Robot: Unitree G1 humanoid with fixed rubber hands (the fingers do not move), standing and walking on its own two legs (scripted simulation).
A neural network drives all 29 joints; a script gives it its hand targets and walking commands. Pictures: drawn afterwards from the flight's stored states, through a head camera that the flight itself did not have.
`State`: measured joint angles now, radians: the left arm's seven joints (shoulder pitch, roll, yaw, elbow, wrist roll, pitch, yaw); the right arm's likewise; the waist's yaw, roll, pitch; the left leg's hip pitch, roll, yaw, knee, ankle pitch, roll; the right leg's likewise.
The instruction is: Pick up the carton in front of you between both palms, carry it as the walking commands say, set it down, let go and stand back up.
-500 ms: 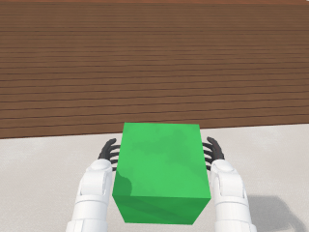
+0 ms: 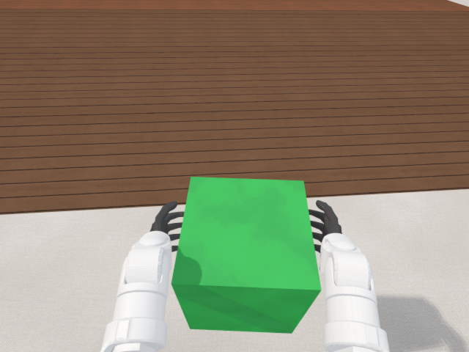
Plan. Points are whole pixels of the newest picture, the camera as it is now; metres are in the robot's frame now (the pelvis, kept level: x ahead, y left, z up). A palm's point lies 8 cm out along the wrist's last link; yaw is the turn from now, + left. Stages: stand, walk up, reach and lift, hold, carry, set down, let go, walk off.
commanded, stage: carry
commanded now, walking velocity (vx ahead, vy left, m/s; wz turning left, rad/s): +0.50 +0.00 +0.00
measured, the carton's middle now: (243, 258) +0.31 +0.00 -0.01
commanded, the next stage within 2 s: none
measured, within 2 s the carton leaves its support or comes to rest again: neither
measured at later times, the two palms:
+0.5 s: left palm (185, 177) +0.44 +0.13 +0.08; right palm (328, 184) +0.44 -0.17 +0.07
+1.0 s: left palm (196, 105) +0.75 +0.15 +0.07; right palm (299, 114) +0.73 -0.15 +0.07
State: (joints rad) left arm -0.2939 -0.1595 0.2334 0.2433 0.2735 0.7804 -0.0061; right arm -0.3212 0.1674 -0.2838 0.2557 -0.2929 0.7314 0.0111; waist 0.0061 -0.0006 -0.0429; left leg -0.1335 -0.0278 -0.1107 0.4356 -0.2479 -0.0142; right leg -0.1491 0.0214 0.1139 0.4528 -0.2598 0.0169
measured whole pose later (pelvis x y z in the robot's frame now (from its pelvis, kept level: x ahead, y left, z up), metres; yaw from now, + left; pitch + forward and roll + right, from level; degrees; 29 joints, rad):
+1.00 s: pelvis +0.49 +0.03 +0.00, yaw -2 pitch +3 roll -1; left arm -0.06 -0.13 0.06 -0.38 0.08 1.22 0.12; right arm -0.06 0.13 -0.08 -0.38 -0.08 1.17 -0.12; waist -0.06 0.03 -0.09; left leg -0.25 -0.01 0.24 0.39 -0.21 0.10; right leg -0.54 -0.09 -0.10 1.01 -0.29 -0.03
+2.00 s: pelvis +1.17 +0.03 +0.00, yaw +1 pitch +7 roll -1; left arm -0.71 -0.09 0.31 -0.18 0.04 1.20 0.17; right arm -0.75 0.06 -0.31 -0.09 0.04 1.13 -0.18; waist -0.08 0.00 0.09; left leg -0.28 -0.01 0.14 0.48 -0.40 0.11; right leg -0.75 -0.04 -0.07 0.97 -0.30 -0.06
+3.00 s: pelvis +1.81 -0.03 +0.07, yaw +2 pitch +5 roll +0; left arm -0.70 -0.07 0.28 -0.08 0.05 1.28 0.18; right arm -0.76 0.04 -0.33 0.01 0.00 1.22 -0.17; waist 0.09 -0.01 0.00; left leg -0.57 -0.01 -0.01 1.31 -0.45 0.05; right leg -0.44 0.04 -0.12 0.59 -0.38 -0.07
